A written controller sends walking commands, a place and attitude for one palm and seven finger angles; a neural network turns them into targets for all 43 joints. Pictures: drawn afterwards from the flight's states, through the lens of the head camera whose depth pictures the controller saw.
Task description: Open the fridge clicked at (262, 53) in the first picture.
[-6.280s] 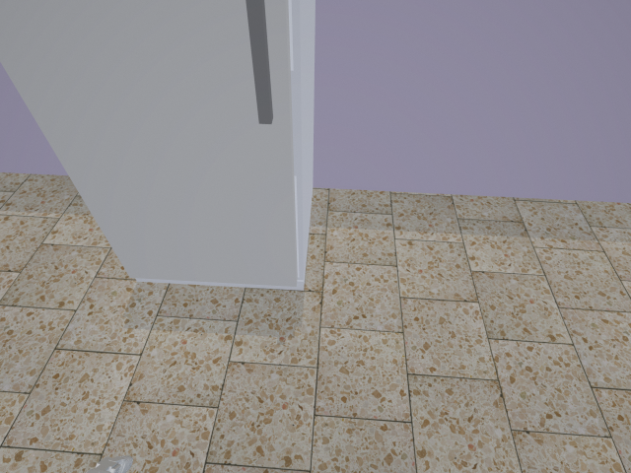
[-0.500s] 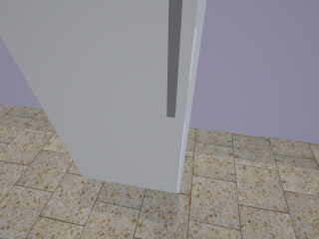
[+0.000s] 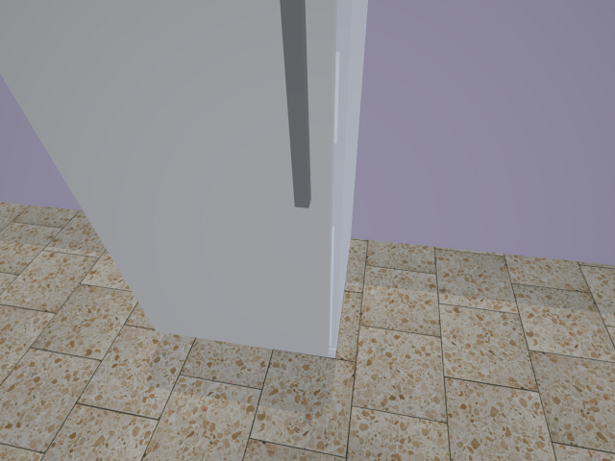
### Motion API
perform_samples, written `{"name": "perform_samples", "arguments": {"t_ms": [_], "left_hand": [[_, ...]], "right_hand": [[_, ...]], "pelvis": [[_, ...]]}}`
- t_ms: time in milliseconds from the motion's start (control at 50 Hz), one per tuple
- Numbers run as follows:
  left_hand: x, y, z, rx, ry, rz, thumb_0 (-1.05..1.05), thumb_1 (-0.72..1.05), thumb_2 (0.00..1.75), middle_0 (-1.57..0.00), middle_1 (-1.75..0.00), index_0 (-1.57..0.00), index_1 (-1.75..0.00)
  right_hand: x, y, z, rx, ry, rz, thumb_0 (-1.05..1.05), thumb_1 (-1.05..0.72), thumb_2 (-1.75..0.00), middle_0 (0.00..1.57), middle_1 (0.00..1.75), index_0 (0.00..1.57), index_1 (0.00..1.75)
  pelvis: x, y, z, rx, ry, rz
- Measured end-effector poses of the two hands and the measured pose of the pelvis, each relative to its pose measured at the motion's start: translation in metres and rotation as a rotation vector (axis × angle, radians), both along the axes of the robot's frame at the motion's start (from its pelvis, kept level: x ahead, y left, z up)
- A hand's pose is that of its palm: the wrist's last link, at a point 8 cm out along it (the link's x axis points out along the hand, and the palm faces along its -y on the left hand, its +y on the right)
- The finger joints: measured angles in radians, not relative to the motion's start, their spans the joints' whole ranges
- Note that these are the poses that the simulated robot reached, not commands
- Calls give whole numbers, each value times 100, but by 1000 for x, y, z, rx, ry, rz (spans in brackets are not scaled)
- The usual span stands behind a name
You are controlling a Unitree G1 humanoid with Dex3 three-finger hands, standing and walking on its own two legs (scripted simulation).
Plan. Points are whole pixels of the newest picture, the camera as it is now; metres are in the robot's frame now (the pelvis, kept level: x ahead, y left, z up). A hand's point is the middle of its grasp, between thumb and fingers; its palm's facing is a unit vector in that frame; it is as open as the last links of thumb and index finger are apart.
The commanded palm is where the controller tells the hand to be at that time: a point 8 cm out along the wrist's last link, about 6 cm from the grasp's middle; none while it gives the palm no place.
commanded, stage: look again from close up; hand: right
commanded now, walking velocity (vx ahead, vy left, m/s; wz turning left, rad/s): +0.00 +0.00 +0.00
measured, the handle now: (300, 98) +0.58 +0.04 +0.22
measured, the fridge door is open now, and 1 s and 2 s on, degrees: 0 0 0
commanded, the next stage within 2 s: none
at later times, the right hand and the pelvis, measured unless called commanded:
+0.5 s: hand out of the picture -0.07 -0.25 -0.19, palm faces +0.07 +0.98 -0.17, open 7.4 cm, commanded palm none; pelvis -0.10 -0.07 +0.00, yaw +2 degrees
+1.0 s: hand out of the picture -0.18 -0.37 -0.17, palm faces -0.02 +0.98 -0.22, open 7.4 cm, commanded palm none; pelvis -0.21 -0.18 +0.01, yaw +4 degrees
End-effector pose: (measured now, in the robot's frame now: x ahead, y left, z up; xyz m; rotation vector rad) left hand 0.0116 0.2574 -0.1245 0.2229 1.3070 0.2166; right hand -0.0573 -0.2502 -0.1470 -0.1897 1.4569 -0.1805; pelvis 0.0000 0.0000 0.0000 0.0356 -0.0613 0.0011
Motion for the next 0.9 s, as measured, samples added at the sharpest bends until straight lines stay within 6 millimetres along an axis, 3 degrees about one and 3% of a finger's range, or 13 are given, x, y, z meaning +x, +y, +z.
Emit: {"name": "perform_samples", "arguments": {"t_ms": [180, 280, 320, 380, 440, 480, 540, 600, 640, 700, 740, 800, 900], "left_hand": [[-26, -26, -5, -26, 12, 11, 0, 91, 90, -21, -30, -20, -30], [-46, -41, -8, -19, -9, 45, 0, 91, 90, -21, -30, -20, -30], [-61, -47, -11, -5, -36, 79, 0, 91, 90, -21, -30, -20, -30], [-93, -59, -16, 18, -20, 89, 0, 91, 90, -21, -30, -20, -30], [-121, -75, -14, 10, 36, 96, 0, 91, 90, -20, -30, -20, -30], [-131, -85, -9, 1, 46, 101, 0, 91, 90, -20, -30, -20, -30], [-136, -99, -5, -15, 22, 115, 0, 91, 90, -21, -30, -20, -30], [-141, -111, -11, -28, -35, 150, 0, 91, 90, -21, -30, -20, -30], [-152, -120, -8, -36, -72, 169, 0, 91, 90, -21, -30, -20, -30], [-180, -136, -5, -22, -74, 176, 0, 91, 90, -21, -30, -20, -30], [-203, -147, -13, -2, -37, 155, 0, 91, 90, -21, -30, -20, -30], [-234, -171, -14, -13, 58, 134, 0, 91, 90, -20, -30, -20, -30], [-257, -201, -5, -54, 110, 122, 0, 91, 90, -21, -30, -20, -30]], "right_hand": [[-63, 13, -4, 55, 73, -55, 0, -91, -90, 20, 30, 20, 30], [-83, 11, -20, 89, 87, -78, 0, -90, -90, 20, 30, 20, 30], [-76, 2, -34, 98, 75, -58, 0, -90, -90, 21, 30, 20, 30], [-49, -17, -46, 98, -11, -31, 0, -90, -90, 21, 30, 20, 30], [-26, -35, -37, 78, -117, -14, 0, -91, -90, 20, 30, 20, 30], [-23, -45, -24, 66, -170, -16, 0, -91, -90, 20, 30, 20, 30], [-44, -61, -7, 43, -197, -32, 0, -91, -90, 20, 30, 20, 30], [-82, -79, -13, 9, -110, 2, -1, -91, -90, 20, 30, 20, 30], [-94, -92, -17, 11, -54, 37, 0, -90, -90, 20, 30, 20, 30], [-89, -115, -21, 16, -82, 74, 0, -90, -90, 20, 30, 20, 30], [-80, -131, -26, 25, -137, 69, 0, -90, -90, 20, 30, 20, 30], [-74, -150, -19, 27, -196, 60, 0, -91, -90, 20, 30, 20, 30], [-86, -167, 3, 19, -213, 63, 0, -91, -90, 20, 30, 20, 30]], "pelvis": [[-29, -13, 0, 9, -14, -7], [-49, -26, -8, 37, -23, -13], [-55, -33, -17, 44, -28, 10], [-72, -45, -25, 42, -39, 15], [-86, -55, -18, 31, -38, 25], [-93, -63, -10, 32, -37, 29], [-104, -76, 1, 29, -38, 44], [-128, -90, -8, -1, -22, 75], [-139, -99, -8, 10, -21, 72], [-153, -114, -10, 4, -16, 78], [-163, -130, -18, 22, -1, 65], [-179, -147, -15, 1, -7, 61], [-195, -166, 2, 8, 9, 51]]}}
